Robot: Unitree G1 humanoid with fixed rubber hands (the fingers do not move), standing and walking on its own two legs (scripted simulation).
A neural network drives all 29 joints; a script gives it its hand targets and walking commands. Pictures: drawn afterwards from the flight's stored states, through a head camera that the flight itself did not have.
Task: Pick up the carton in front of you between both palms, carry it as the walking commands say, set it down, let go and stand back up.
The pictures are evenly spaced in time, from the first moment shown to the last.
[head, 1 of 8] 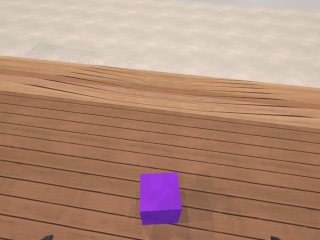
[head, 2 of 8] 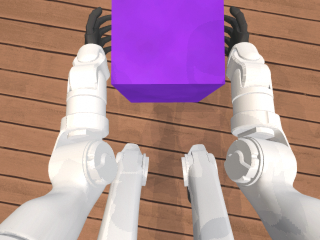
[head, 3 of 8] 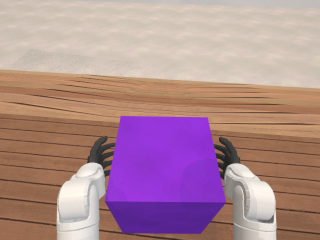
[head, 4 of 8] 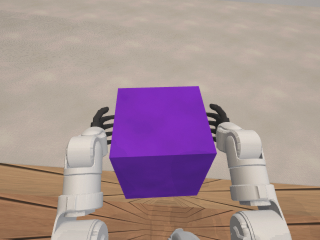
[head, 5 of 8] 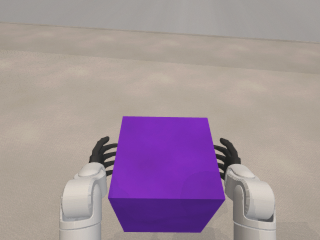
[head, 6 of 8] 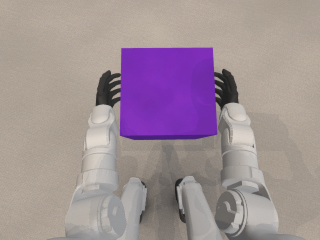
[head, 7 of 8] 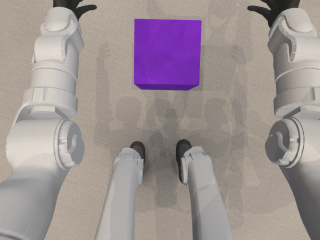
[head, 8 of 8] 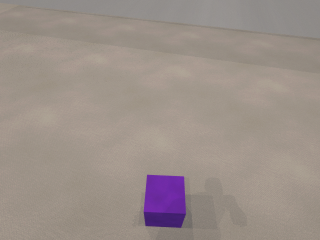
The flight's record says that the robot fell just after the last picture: no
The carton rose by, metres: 0.69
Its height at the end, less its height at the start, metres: -1.06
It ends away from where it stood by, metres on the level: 4.83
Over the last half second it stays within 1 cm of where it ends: yes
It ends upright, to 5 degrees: yes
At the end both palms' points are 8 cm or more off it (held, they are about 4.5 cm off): yes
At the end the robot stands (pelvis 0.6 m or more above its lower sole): yes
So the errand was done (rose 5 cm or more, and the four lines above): yes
